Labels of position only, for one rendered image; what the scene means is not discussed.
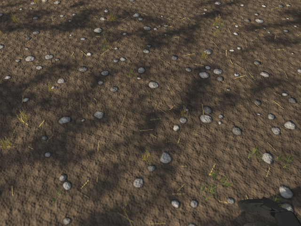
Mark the robot right hand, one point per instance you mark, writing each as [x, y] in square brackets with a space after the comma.
[269, 209]

